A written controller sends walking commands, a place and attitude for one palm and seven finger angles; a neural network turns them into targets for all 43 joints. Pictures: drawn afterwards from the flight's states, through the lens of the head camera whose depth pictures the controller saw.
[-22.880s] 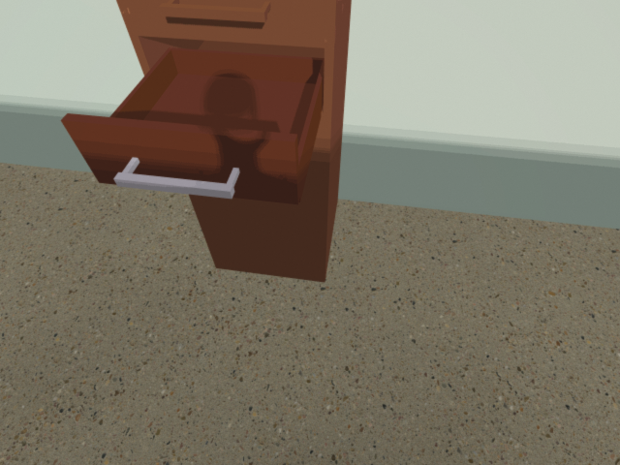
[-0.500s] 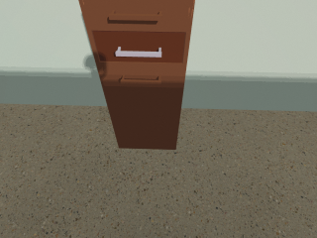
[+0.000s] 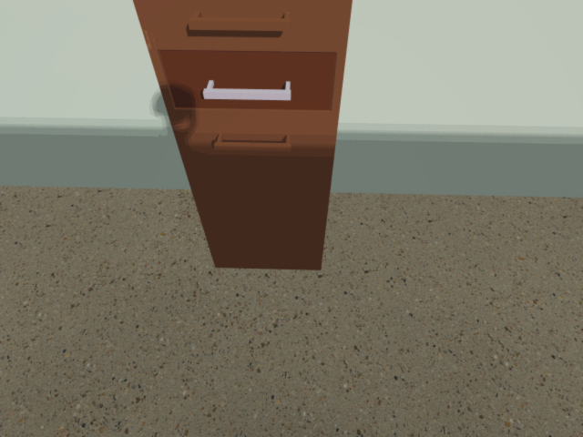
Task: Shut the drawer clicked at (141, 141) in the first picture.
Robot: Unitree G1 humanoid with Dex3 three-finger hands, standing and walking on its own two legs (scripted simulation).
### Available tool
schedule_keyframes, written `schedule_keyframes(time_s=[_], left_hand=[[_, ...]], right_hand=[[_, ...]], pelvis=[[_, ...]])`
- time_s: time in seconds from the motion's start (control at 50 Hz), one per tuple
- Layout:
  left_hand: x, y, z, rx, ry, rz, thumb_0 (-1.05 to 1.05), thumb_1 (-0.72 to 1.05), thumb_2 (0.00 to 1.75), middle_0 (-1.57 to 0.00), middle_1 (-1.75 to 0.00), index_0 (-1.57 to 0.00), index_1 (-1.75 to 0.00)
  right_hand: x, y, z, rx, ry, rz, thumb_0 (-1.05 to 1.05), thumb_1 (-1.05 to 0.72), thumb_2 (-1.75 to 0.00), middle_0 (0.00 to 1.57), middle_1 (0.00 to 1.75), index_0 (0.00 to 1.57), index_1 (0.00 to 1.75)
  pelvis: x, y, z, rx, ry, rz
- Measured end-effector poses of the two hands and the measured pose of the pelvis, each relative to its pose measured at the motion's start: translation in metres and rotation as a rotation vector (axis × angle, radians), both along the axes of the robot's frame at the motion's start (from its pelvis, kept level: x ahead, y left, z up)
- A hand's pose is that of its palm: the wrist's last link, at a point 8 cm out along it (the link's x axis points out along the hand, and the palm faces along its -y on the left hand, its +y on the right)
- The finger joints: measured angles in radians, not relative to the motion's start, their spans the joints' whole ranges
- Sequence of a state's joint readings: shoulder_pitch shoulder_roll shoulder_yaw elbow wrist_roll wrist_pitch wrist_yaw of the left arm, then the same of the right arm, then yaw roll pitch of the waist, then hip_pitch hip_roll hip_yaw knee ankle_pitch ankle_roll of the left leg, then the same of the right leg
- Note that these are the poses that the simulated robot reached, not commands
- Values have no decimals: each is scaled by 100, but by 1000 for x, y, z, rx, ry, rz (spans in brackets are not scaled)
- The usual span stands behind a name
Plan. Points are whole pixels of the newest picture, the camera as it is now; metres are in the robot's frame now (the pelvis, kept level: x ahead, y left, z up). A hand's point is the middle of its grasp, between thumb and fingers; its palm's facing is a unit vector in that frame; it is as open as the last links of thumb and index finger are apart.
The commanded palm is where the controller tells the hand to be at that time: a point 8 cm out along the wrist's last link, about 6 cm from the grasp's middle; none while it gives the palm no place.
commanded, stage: look to check the result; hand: left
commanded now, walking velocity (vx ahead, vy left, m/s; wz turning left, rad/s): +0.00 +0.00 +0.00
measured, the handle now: (248, 89) +0.81 +0.15 +0.05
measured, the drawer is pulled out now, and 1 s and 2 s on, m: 0.00 0.00 0.00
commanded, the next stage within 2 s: stand and wait in 0.24 s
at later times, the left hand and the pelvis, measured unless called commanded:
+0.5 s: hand out of the picture -0.01 +0.14 -0.17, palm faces +0.06 -0.98 -0.18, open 7.4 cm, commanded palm none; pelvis +0.01 -0.01 +0.00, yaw +0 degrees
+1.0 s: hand out of the picture -0.01 +0.13 -0.18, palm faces +0.06 -0.98 -0.17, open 7.4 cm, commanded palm none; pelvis +0.02 -0.02 +0.00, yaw -1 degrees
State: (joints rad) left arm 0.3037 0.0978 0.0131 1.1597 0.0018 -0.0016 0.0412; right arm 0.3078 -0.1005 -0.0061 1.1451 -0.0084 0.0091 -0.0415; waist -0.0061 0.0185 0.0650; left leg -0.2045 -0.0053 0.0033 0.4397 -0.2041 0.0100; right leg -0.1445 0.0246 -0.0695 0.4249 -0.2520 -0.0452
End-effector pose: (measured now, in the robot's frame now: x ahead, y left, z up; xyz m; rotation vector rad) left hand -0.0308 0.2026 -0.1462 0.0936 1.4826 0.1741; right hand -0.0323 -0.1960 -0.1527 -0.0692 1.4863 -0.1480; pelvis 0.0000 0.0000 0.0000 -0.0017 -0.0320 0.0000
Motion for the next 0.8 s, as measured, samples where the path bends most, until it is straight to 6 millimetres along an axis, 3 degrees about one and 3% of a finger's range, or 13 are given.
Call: schedule_keyframes(time_s=[0.22,0.8], left_hand=[[9,-7,0,-6,-14,-3,0,90,90,-20,-30,-20,-30],[17,-19,2,9,-17,-2,0,90,90,-20,-30,-20,-30]], right_hand=[[12,-3,-1,2,-18,4,0,-91,-90,20,30,20,30],[12,-19,-2,0,4,-5,0,-91,-90,19,30,20,30]], pelvis=[[5,-4,0,3,1,-4],[13,-19,0,6,-3,-5]])
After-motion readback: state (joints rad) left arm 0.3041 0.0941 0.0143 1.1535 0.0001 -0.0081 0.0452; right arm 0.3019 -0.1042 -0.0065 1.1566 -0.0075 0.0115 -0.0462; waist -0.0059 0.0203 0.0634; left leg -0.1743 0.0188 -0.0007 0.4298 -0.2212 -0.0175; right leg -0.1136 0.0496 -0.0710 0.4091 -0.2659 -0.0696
